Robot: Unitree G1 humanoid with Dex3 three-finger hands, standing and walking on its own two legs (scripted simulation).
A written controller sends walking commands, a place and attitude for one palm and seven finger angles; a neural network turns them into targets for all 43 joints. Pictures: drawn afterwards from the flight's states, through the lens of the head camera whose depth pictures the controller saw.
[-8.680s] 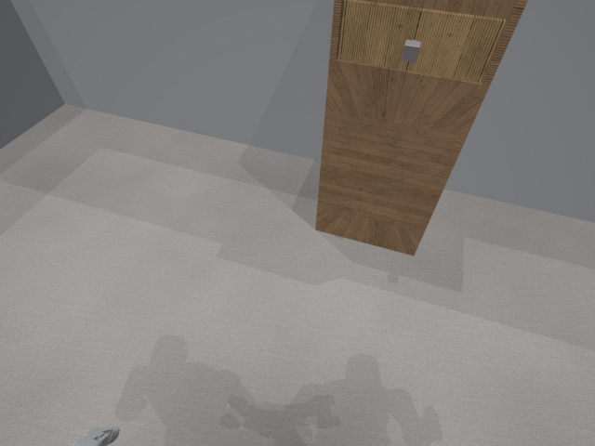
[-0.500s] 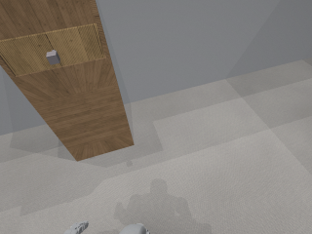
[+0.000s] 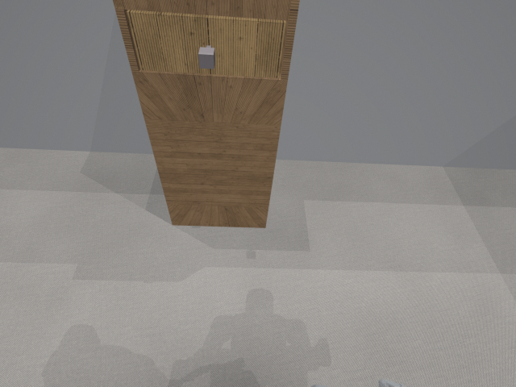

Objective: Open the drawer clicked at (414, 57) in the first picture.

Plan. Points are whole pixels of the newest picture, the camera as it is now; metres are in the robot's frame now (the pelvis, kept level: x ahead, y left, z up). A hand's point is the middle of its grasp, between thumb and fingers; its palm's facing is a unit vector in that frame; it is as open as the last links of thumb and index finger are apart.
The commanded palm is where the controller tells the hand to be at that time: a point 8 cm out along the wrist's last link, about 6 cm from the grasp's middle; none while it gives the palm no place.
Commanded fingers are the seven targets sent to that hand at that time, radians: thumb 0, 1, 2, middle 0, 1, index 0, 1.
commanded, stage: take the last steps up to it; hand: left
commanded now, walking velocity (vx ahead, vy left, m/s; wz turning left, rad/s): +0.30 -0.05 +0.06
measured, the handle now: (207, 54) +0.84 +0.21 +0.08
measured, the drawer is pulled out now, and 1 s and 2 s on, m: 0.00 0.00 0.00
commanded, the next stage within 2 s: come to a stop and stand still in 1.08 s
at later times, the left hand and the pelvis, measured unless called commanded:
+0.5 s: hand out of the picture -0.01 +0.11 -0.16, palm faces +0.14 -0.97 -0.18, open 7.3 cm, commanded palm none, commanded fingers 0.00 0.90 0.90 -0.20 -0.30 -0.20 -0.30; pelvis +0.06 -0.04 +0.01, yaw +3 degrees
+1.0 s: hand (165, 322) +0.25 +0.20 -0.17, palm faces +0.10 -0.98 -0.18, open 7.3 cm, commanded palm none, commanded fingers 0.00 0.90 0.90 -0.20 -0.30 -0.20 -0.30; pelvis +0.22 +0.01 +0.00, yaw +2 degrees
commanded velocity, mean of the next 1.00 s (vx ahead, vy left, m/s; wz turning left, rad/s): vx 0.28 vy -0.05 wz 0.01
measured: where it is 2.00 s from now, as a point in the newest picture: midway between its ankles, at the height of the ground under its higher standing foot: (250, 374)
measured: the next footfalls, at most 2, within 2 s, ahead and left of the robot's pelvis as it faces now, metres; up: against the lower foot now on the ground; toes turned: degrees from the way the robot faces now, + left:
right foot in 0.24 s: +0.07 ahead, -0.13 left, +0.00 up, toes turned -5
left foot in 0.74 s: +0.25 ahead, +0.13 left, +0.00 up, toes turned +12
